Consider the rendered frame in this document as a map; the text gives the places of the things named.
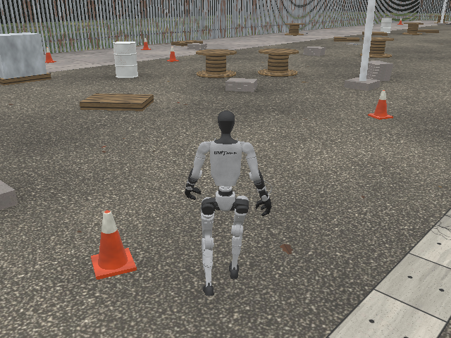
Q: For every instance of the left robot foot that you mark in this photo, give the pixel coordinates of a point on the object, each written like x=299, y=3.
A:
x=209, y=290

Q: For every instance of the right robot foot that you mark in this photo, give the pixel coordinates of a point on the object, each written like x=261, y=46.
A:
x=234, y=272

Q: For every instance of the robot left forearm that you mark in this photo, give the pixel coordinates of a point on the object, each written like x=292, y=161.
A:
x=191, y=182

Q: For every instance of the right robot upper arm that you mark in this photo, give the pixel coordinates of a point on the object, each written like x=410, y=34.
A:
x=248, y=149

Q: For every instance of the robot left hand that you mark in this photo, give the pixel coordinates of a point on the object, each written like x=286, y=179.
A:
x=188, y=194

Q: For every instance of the robot right forearm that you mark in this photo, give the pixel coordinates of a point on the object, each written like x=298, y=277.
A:
x=261, y=188

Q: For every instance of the robot foot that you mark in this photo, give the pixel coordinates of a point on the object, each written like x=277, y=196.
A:
x=209, y=290
x=234, y=272

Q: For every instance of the robot right hand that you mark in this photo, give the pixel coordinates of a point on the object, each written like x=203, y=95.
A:
x=267, y=205

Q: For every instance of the left robot upper arm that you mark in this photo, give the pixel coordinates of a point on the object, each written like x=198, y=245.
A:
x=203, y=148

